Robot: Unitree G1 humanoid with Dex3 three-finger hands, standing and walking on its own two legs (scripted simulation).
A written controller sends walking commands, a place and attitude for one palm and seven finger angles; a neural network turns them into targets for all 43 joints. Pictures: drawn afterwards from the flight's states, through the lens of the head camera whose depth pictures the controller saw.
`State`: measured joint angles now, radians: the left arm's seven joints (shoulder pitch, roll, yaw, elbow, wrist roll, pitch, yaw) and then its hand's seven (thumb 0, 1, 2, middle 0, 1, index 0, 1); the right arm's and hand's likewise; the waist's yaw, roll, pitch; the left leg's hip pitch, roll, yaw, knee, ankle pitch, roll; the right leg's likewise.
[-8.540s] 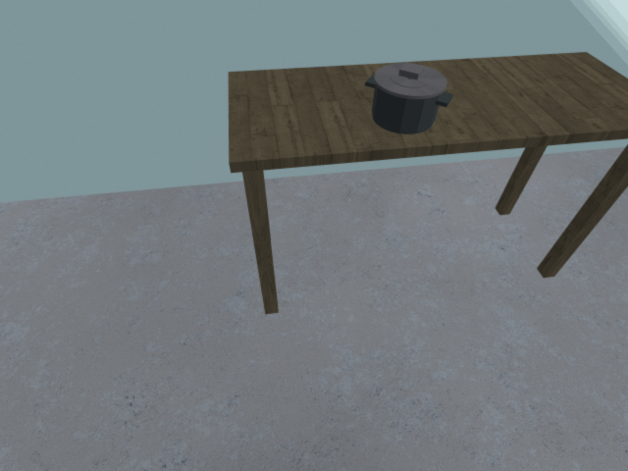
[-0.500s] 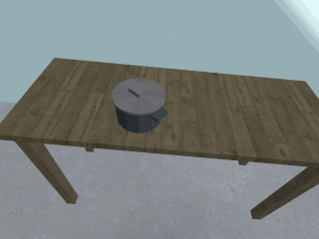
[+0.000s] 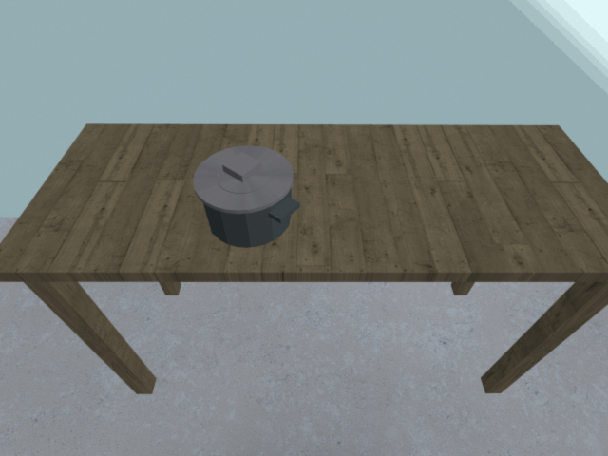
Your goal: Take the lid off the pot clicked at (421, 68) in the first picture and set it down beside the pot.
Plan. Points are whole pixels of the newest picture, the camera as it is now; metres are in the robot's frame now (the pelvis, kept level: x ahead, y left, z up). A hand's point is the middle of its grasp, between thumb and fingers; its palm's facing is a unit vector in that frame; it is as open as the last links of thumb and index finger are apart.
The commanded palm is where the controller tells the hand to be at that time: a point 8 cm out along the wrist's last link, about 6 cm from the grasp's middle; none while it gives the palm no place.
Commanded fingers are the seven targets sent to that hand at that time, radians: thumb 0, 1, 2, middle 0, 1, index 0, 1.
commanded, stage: come to a stop and stand still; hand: left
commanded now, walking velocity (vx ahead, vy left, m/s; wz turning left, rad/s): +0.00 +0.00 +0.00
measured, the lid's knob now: (242, 166) +0.56 +0.14 +0.07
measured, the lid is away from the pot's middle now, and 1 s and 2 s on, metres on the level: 0.00 0.00 0.00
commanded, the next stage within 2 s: look again from close up in 0.10 s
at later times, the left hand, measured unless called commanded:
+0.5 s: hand out of the picture +0.01 +0.19 -0.18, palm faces +0.03 -0.98 -0.20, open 7.4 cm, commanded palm none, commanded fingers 0.00 0.90 0.90 -0.20 -0.30 -0.20 -0.30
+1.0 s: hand out of the picture +0.03 +0.20 -0.18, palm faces +0.02 -0.98 -0.18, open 7.4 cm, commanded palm none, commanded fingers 0.00 0.90 0.90 -0.20 -0.30 -0.20 -0.30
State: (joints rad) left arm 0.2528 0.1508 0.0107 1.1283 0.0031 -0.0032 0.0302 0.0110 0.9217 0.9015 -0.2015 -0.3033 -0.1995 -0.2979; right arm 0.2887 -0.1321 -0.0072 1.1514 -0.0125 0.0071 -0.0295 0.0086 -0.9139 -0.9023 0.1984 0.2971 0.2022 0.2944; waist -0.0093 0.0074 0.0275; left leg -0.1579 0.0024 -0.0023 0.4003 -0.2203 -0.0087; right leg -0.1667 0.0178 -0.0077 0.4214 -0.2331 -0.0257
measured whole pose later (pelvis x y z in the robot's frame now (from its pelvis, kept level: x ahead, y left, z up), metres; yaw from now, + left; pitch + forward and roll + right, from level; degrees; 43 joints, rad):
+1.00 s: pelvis +0.02 +0.03 -0.01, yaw +0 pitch -1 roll +0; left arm 0.29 0.16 -0.01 1.07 0.01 -0.01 0.04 0.01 0.91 0.90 -0.20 -0.30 -0.20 -0.30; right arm 0.27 -0.15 0.00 1.09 -0.01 -0.03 -0.03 0.01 -0.93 -0.90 0.20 0.30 0.20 0.29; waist 0.00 -0.02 0.03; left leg -0.18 -0.03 0.02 0.49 -0.30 0.03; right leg -0.18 -0.02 0.01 0.49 -0.30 0.01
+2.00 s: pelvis +0.10 +0.00 -0.01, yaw +2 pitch -1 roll -1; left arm 0.26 0.16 0.03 1.06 0.01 0.02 0.04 0.02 0.93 0.90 -0.20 -0.30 -0.20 -0.30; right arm 0.31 -0.11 -0.01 1.09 -0.03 -0.04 -0.05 0.01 -0.92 -0.90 0.20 0.30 0.20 0.29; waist -0.01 -0.03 0.09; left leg -0.08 0.02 0.03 0.46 -0.37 0.02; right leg -0.37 -0.02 -0.04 0.89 -0.52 -0.02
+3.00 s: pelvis +0.11 -0.01 -0.01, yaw +2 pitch -2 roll +0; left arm 0.33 0.14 -0.01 1.07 0.01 0.00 0.05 0.01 0.91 0.90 -0.20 -0.30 -0.20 -0.30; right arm 0.32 -0.14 -0.02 1.05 -0.02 0.00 -0.02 0.02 -0.93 -0.90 0.20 0.30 0.20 0.29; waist -0.01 0.01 0.00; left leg -0.15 0.00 0.09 0.56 -0.39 0.03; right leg -0.31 -0.07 -0.02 0.57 -0.22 0.03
